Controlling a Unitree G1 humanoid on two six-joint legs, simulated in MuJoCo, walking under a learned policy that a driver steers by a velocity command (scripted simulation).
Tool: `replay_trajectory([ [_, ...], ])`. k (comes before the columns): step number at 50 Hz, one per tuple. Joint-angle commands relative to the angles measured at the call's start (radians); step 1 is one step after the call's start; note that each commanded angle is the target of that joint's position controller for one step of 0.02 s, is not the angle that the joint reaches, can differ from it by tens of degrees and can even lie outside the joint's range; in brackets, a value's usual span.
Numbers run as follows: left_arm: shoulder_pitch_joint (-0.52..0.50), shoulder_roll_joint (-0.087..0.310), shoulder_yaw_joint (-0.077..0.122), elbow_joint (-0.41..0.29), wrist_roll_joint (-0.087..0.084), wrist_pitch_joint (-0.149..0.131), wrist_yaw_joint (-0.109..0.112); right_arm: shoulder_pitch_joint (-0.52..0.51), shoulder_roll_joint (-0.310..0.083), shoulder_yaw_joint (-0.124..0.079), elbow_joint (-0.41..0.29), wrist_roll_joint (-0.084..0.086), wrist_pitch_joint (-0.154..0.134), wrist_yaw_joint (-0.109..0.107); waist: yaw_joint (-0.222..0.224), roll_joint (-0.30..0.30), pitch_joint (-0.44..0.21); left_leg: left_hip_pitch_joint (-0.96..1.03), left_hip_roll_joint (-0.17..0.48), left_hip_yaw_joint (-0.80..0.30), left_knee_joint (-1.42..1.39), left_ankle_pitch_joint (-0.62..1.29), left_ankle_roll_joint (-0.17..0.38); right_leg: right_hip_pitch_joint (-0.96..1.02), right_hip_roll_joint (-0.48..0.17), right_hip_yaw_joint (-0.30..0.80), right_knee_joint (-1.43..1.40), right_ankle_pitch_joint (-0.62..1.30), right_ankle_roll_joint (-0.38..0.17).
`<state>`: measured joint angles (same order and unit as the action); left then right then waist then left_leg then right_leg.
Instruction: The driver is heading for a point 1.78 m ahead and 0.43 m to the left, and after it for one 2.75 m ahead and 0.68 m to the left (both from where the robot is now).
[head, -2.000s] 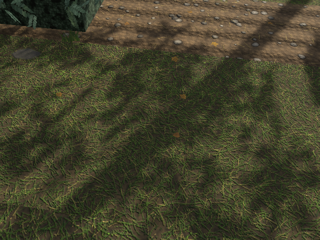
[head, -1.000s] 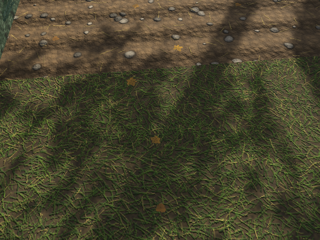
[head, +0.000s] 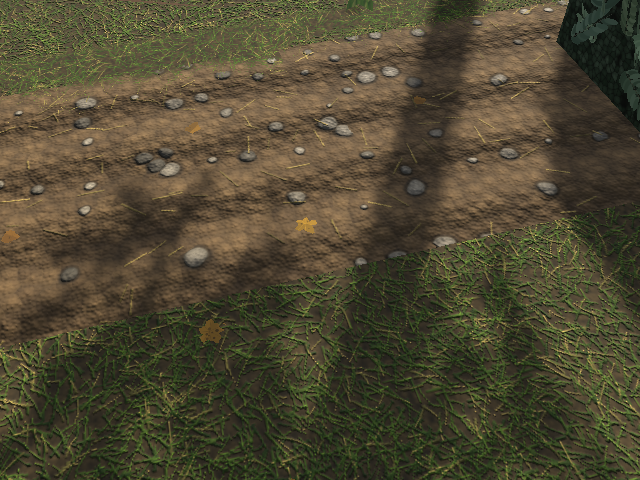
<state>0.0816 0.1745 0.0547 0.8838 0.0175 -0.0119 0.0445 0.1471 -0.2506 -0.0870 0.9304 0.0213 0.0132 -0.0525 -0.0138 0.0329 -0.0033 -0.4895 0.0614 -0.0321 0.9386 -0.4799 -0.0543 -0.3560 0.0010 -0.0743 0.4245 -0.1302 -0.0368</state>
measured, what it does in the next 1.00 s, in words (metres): steps on the spot, turning left: left foot, then right foot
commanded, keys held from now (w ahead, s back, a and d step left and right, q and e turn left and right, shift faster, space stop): q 0.70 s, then no key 0.30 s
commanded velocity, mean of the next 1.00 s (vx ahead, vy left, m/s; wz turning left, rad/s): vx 0.01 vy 0.00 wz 0.45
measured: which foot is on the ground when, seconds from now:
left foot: up 0.00-0.16, down 0.18-0.74, up 0.76-1.00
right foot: down 0.00-0.18, up 0.20-0.72, down 0.74-1.00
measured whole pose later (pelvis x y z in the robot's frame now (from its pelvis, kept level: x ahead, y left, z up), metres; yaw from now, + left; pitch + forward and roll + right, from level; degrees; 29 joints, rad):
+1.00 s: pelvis +0.03 +0.01 +0.01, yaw +30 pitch +1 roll +1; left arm 0.14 0.24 0.05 0.93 0.00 0.00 0.02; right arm 0.16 -0.32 -0.08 0.78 0.01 0.04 -0.05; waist 0.02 0.04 0.06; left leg -0.38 -0.03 -0.12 0.85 -0.42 -0.09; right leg -0.20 0.00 0.03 0.41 -0.23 -0.02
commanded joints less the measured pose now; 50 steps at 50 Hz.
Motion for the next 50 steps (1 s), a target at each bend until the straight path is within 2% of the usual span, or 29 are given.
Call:
replay_trajectory([
  [1, -0.018, 0.186, 0.051, -0.041, -0.005, 0.004, 0.026, 0.029, -0.063, -0.018, -0.053, 0.004, 0.01, -0.002, 0.0, -0.156, -0.104, 0.015, 0.006, 0.025, -0.021, 0.062, 0.005, 0.114, -0.282, 0.169, -0.161, 0.149, -0.208],
  [5, -0.03, 0.202, 0.056, -0.031, -0.013, 0.018, 0.032, 0.004, -0.074, -0.017, -0.084, 0.002, 0.019, 0.018, -0.001, -0.18, -0.108, 0.079, -0.006, 0.061, -0.151, 0.107, 0.028, 0.144, -0.3, 0.125, -0.135, 0.142, -0.177],
  [7, -0.058, 0.216, 0.058, -0.034, -0.032, 0.025, 0.032, 0.046, -0.08, -0.019, -0.083, -0.003, 0.02, 0.033, -0.036, -0.18, -0.114, 0.168, -0.022, 0.089, -0.299, 0.201, 0.059, 0.139, -0.294, 0.092, -0.075, 0.124, -0.131],
  [8, -0.054, 0.211, 0.058, -0.029, -0.043, 0.029, 0.031, 0.076, -0.088, -0.024, -0.074, -0.01, 0.022, 0.04, -0.047, -0.161, -0.115, 0.231, -0.045, 0.104, -0.387, 0.261, 0.085, 0.121, -0.273, 0.066, -0.022, 0.065, -0.091],
  [9, -0.012, 0.186, 0.055, -0.01, -0.045, 0.036, 0.026, 0.086, -0.116, -0.033, -0.074, -0.02, 0.021, 0.044, -0.042, -0.073, -0.087, 0.291, -0.026, 0.036, -0.503, 0.351, 0.129, 0.057, -0.224, 0.009, 0.098, -0.05, -0.024],
  [10, 0.002, 0.133, 0.044, -0.03, -0.012, 0.041, 0.017, 0.091, -0.23, -0.058, -0.094, -0.022, 0.018, 0.031, 0.002, 0.223, -0.061, 0.407, 0.211, -0.303, -0.589, 0.653, 0.234, -0.189, -0.091, -0.101, 0.395, -0.324, 0.078],
  [11, -0.124, 0.149, 0.046, -0.092, -0.003, 0.033, 0.024, 0.112, -0.28, -0.059, -0.118, -0.051, 0.0, 0.042, -0.053, 0.274, -0.068, 0.38, 0.329, -0.5, -0.649, 0.72, 0.394, -0.336, 0.027, 0.033, 0.58, -0.533, 0.088],
  [12, -0.15, 0.182, 0.056, -0.094, -0.014, 0.029, 0.023, 0.091, -0.257, -0.054, -0.127, -0.064, -0.022, 0.048, -0.044, 0.161, -0.078, 0.377, 0.292, -0.458, -0.657, 0.653, 0.392, -0.358, 0.007, 0.119, 0.681, -0.489, 0.071],
  [13, -0.116, 0.203, 0.065, -0.077, -0.026, 0.027, 0.022, 0.034, -0.233, -0.051, -0.142, -0.045, -0.036, 0.044, -0.009, 0.121, -0.076, 0.385, 0.235, -0.377, -0.635, 0.626, 0.331, -0.37, -0.009, 0.146, 0.698, -0.393, 0.057],
  [14, -0.081, 0.209, 0.07, -0.047, -0.024, 0.028, 0.027, -0.012, -0.199, -0.044, -0.158, -0.022, -0.036, 0.037, 0.009, 0.075, -0.085, 0.395, 0.196, -0.328, -0.616, 0.592, 0.277, -0.366, -0.022, 0.154, 0.69, -0.326, 0.057],
  [15, -0.075, 0.219, 0.074, -0.04, -0.019, 0.029, 0.031, -0.031, -0.178, -0.037, -0.166, -0.006, -0.032, 0.031, 0.013, 0.077, -0.087, 0.388, 0.181, -0.307, -0.611, 0.597, 0.253, -0.353, -0.027, 0.159, 0.68, -0.281, 0.06],
  [17, -0.074, 0.198, 0.072, -0.04, -0.022, 0.026, 0.028, 0.001, -0.162, -0.029, -0.163, -0.005, -0.027, 0.021, 0.014, 0.079, -0.109, 0.392, 0.155, -0.292, -0.609, 0.63, 0.248, -0.318, -0.007, 0.156, 0.683, -0.217, 0.067],
  [25, -0.112, 0.187, 0.063, -0.05, -0.029, 0.014, 0.02, 0.024, -0.2, -0.039, -0.178, -0.004, -0.015, 0.007, -0.01, 0.115, -0.076, 0.399, 0.117, -0.373, -0.614, 0.457, 0.255, -0.258, 0.019, 0.184, 0.416, -0.177, 0.104],
  [28, -0.115, 0.191, 0.059, -0.051, -0.031, 0.004, 0.009, 0.007, -0.209, -0.041, -0.19, -0.007, -0.008, 0.008, -0.013, 0.121, -0.073, 0.362, 0.105, -0.416, -0.604, 0.454, 0.264, -0.189, 0.032, 0.189, 0.345, -0.197, 0.107],
  [32, -0.082, 0.201, 0.056, -0.047, -0.036, -0.013, -0.011, -0.02, -0.21, -0.04, -0.213, -0.01, 0.005, 0.008, -0.008, 0.13, -0.097, 0.366, 0.094, -0.479, -0.567, 0.57, 0.264, -0.096, 0.047, 0.193, 0.247, -0.226, 0.099],
  [34, -0.04, 0.21, 0.056, -0.036, -0.039, -0.021, -0.024, -0.04, -0.211, -0.038, -0.228, -0.007, 0.012, 0.007, 0.011, 0.135, -0.111, 0.367, 0.08, -0.5, -0.54, 0.648, 0.251, -0.019, 0.051, 0.185, 0.153, -0.207, 0.088],
  [35, -0.002, 0.212, 0.057, -0.026, -0.039, -0.025, -0.03, -0.059, -0.209, -0.035, -0.236, -0.001, 0.017, 0.005, 0.038, 0.128, -0.113, 0.351, 0.057, -0.495, -0.518, 0.658, 0.23, 0.049, 0.05, 0.172, 0.053, -0.143, 0.077],
  [36, 0.048, 0.222, 0.061, -0.009, -0.037, -0.026, -0.036, -0.07, -0.199, -0.029, -0.244, 0.005, 0.023, 0.0, 0.064, 0.113, -0.116, 0.317, 0.025, -0.465, -0.487, 0.61, 0.194, 0.143, 0.027, 0.158, -0.071, -0.014, 0.061],
  [37, 0.068, 0.264, 0.071, -0.002, -0.025, -0.022, -0.036, -0.037, -0.162, -0.018, -0.246, 0.002, 0.026, -0.003, 0.045, 0.024, -0.136, 0.219, -0.039, -0.4, -0.388, 0.426, 0.145, 0.27, -0.088, 0.241, -0.104, 0.092, 0.02],
  [38, 0.031, 0.317, 0.073, -0.021, -0.01, -0.01, -0.024, 0.052, -0.099, -0.002, -0.237, -0.009, 0.019, 0.001, -0.03, -0.236, -0.141, 0.06, -0.204, -0.238, -0.19, -0.018, 0.091, 0.368, -0.276, 0.436, -0.087, 0.384, -0.082],
  [39, 0.038, 0.322, 0.07, -0.028, 0.025, -0.012, -0.031, 0.037, -0.178, -0.025, -0.261, -0.011, 0.007, 0.001, -0.008, -0.307, -0.119, -0.06, -0.234, -0.193, 0.007, -0.209, 0.05, 0.304, -0.407, 0.62, -0.123, 0.438, -0.255],
  [40, -0.012, 0.284, 0.06, -0.05, 0.015, -0.017, -0.032, 0.041, -0.25, -0.047, -0.237, -0.011, 0.002, 0.002, -0.02, -0.198, -0.089, -0.066, -0.177, -0.201, 0.147, -0.141, 0.031, 0.269, -0.395, 0.556, -0.123, 0.373, -0.267],
  [41, -0.052, 0.244, 0.051, -0.059, -0.002, -0.016, -0.029, 0.04, -0.251, -0.053, -0.219, -0.008, 0.007, 0.002, -0.026, -0.155, -0.064, -0.067, -0.168, -0.192, 0.186, -0.065, 0.018, 0.248, -0.317, 0.453, -0.109, 0.309, -0.217],
  [42, -0.062, 0.222, 0.041, -0.063, -0.018, -0.014, -0.027, 0.046, -0.216, -0.047, -0.201, -0.008, 0.018, -0.002, -0.025, -0.139, -0.047, -0.069, -0.164, -0.187, 0.211, -0.018, 0.0, 0.246, -0.261, 0.389, -0.101, 0.25, -0.18],
  [43, -0.053, 0.213, 0.034, -0.058, -0.027, -0.012, -0.024, 0.048, -0.187, -0.039, -0.201, -0.011, 0.023, -0.001, -0.016, -0.146, -0.035, -0.071, -0.165, -0.187, 0.232, 0.02, -0.015, 0.245, -0.245, 0.366, -0.101, 0.262, -0.178],
  [45, -0.017, 0.205, 0.023, -0.035, -0.02, -0.008, -0.02, 0.027, -0.146, -0.025, -0.209, -0.003, 0.021, 0.004, -0.003, -0.164, -0.029, -0.031, -0.155, -0.148, 0.158, 0.06, -0.028, 0.243, -0.208, 0.303, -0.11, 0.274, -0.181],
  [47, 0.01, 0.208, 0.018, -0.017, -0.014, -0.007, -0.016, -0.007, -0.119, -0.01, -0.215, -0.004, 0.016, 0.004, 0.019, -0.182, -0.036, 0.005, -0.115, -0.111, -0.008, 0.075, -0.04, 0.287, -0.198, 0.282, -0.109, 0.257, -0.179],
  [49, 0.013, 0.24, 0.021, -0.008, -0.016, -0.003, -0.017, -0.034, -0.093, 0.007, -0.22, -0.011, 0.012, 0.008, 0.033, -0.203, -0.038, 0.116, -0.068, -0.044, -0.183, 0.06, -0.044, 0.262, -0.193, 0.263, -0.106, 0.257, -0.173],
  [50, 0.028, 0.262, 0.025, -0.003, -0.017, 0.001, -0.02, -0.044, -0.097, 0.009, -0.219, -0.009, 0.011, 0.01, 0.045, -0.212, -0.032, 0.159, -0.069, -0.016, -0.247, 0.049, -0.042, 0.247, -0.196, 0.266, -0.101, 0.271, -0.175],
])
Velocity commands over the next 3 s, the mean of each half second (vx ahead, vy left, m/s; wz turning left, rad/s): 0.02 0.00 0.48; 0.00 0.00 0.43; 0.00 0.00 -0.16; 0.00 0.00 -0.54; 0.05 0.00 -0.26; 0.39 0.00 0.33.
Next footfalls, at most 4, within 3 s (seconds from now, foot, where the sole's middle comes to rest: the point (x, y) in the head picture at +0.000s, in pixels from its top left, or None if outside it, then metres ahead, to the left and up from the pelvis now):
0.18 left None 0.04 0.14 -0.78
0.74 right None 0.12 -0.07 -0.78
1.10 left None -0.02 0.16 -0.78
1.52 right None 0.10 -0.07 -0.78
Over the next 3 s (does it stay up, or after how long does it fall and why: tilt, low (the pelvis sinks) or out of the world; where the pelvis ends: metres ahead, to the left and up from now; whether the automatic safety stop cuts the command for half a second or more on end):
stays up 0.31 0.07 -0.03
